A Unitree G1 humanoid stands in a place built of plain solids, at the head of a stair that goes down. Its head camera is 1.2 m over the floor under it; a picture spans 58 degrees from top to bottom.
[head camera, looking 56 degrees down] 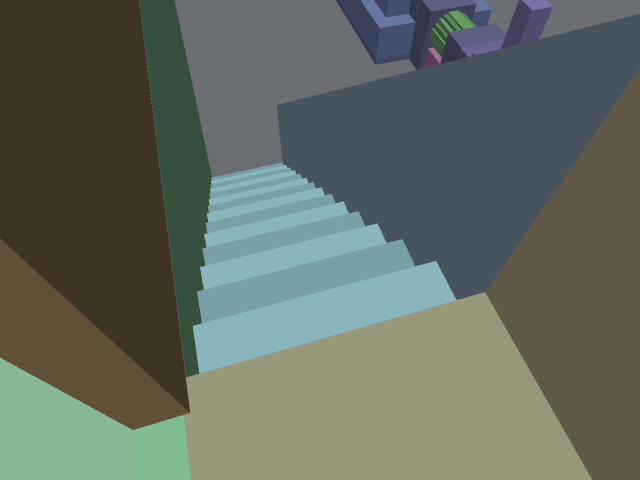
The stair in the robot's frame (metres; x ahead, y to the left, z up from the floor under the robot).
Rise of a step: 0.20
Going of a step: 0.25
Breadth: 0.92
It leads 17 degrees to the left of straight ahead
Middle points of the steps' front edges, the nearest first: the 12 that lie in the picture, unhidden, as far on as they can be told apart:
0.48 -0.07 0.00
0.72 0.00 -0.20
0.96 0.07 -0.41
1.20 0.14 -0.61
1.44 0.21 -0.82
1.67 0.28 -1.02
1.91 0.35 -1.22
2.15 0.43 -1.43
2.39 0.50 -1.63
2.62 0.57 -1.84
2.86 0.64 -2.04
3.10 0.71 -2.24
